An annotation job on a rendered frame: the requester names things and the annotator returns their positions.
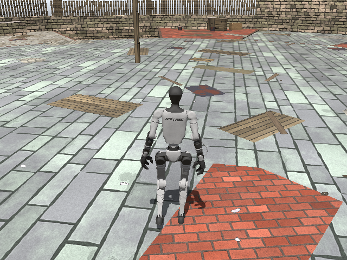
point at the robot right hand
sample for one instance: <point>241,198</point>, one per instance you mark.
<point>201,168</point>

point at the right robot upper arm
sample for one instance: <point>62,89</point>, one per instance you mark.
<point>193,125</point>

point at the left robot upper arm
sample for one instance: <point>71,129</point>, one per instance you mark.
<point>154,123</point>

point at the robot left hand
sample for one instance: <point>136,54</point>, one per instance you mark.
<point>143,161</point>

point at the robot right forearm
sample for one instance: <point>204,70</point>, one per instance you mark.
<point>198,148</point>

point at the robot right shin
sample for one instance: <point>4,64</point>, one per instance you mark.
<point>182,199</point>

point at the robot left forearm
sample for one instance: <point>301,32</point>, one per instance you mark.
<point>147,145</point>

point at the robot left thigh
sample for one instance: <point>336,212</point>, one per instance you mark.
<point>160,159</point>

